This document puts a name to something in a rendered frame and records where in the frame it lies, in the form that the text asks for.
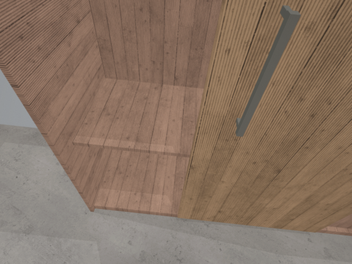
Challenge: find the wardrobe door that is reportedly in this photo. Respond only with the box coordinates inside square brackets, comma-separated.
[329, 214, 352, 229]
[178, 0, 352, 233]

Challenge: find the handle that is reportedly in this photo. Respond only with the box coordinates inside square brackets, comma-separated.
[236, 5, 301, 137]

